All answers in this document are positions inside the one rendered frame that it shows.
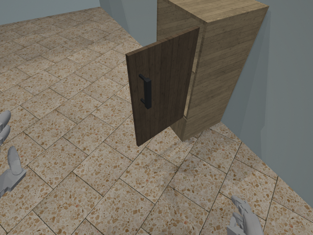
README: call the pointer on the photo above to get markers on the cupboard door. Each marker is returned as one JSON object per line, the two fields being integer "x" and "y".
{"x": 168, "y": 63}

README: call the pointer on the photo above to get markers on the handle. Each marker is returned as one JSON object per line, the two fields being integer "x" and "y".
{"x": 147, "y": 92}

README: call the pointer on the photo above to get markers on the right robot hand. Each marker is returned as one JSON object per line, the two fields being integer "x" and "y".
{"x": 249, "y": 223}

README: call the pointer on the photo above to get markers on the left robot hand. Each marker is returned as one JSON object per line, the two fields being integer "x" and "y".
{"x": 11, "y": 177}

